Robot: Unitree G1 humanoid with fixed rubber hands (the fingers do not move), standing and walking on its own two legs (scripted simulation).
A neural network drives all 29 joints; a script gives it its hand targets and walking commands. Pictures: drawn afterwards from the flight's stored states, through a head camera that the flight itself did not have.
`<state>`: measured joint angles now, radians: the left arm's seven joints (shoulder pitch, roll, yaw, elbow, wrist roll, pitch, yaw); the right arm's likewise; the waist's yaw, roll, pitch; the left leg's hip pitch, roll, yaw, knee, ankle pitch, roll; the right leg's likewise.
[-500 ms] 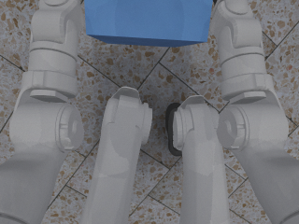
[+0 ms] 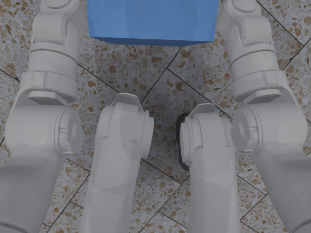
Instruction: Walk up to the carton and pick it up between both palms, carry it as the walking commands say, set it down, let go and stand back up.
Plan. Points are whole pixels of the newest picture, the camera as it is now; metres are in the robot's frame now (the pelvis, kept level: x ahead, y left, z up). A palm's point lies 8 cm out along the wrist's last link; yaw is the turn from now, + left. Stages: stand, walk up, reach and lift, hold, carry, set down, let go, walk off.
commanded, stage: set down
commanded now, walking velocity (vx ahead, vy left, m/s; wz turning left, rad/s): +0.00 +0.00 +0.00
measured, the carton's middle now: out of the picture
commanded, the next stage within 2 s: none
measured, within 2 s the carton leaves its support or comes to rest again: rests again in 0.62 s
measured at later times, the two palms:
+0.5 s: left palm out of the picture +0.51 +0.21 -0.17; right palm out of the picture +0.54 -0.08 -0.17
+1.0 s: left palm out of the picture +0.50 +0.21 -0.19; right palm out of the picture +0.54 -0.08 -0.19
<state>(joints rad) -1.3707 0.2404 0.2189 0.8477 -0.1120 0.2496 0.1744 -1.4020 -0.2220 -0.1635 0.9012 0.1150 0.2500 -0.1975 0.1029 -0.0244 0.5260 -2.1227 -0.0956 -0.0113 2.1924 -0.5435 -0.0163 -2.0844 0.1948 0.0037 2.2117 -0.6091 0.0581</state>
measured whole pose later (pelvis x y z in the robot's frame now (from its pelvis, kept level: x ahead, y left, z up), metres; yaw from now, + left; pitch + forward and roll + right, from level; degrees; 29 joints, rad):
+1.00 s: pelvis +0.00 +0.00 -0.03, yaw +0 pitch +25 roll +0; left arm -1.38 0.27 0.17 1.04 -0.15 0.17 0.16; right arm -1.45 -0.23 -0.10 1.11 0.13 0.19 -0.17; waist 0.10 -0.03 0.52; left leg -2.16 -0.05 0.02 2.28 -0.55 0.01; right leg -2.13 0.17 0.00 2.30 -0.62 0.05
